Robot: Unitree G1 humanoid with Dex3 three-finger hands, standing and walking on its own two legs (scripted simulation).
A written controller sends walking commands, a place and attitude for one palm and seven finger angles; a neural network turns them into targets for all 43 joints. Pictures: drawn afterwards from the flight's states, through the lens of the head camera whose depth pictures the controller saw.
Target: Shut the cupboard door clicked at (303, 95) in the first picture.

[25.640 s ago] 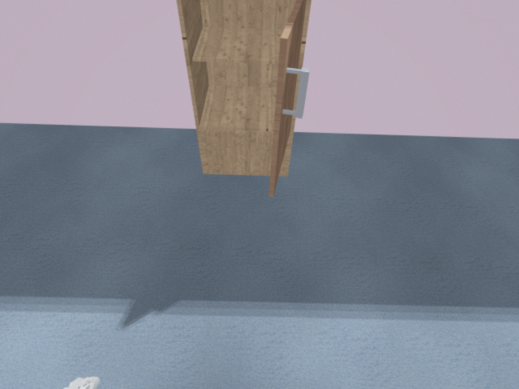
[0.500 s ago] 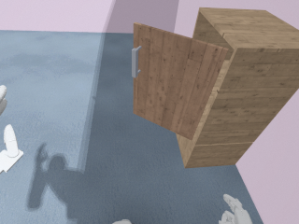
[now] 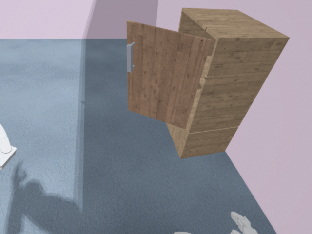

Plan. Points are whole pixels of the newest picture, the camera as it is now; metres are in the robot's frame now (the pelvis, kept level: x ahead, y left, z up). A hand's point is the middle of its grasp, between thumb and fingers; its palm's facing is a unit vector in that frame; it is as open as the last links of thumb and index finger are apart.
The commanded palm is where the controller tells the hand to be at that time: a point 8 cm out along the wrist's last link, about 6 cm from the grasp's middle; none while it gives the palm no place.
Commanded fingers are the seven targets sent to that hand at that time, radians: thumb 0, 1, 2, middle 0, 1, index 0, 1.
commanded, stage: stop stepping back and stand still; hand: left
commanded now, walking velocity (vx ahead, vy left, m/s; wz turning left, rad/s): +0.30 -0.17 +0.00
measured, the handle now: (131, 57) +0.98 +0.15 +0.00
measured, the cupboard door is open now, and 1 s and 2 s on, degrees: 55 55 55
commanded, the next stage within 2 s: let the arm hang, fingers relaxed in 1.02 s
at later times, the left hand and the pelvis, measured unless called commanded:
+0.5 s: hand (6, 174) +0.17 +0.27 +0.17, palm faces +0.46 -0.79 -0.39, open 7.5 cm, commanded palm +0.11 +0.31 +0.19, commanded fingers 0.00 0.90 0.90 -0.20 -0.30 -0.20 -0.30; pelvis -0.03 +0.01 +0.00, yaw +0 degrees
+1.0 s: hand (13, 155) +0.21 +0.28 +0.17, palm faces +0.41 -0.78 -0.48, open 7.5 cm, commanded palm +0.15 +0.31 +0.19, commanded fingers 0.00 0.90 0.90 -0.20 -0.30 -0.20 -0.30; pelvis +0.01 +0.02 +0.01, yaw +0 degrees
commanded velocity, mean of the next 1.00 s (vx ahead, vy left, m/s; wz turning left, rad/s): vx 0.06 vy -0.01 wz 0.00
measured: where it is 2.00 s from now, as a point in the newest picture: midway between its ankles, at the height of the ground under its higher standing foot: outside the picture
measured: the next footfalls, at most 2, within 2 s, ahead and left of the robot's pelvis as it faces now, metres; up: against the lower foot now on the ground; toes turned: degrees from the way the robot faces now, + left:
right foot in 0.18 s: +0.00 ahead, -0.09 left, +0.00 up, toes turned -3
left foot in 0.50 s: +0.05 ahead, +0.15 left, +0.00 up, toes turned +6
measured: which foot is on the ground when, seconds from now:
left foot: down 0.00-0.16, up 0.18-0.48, down 0.50-1.00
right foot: up 0.00-0.16, down 0.18-1.00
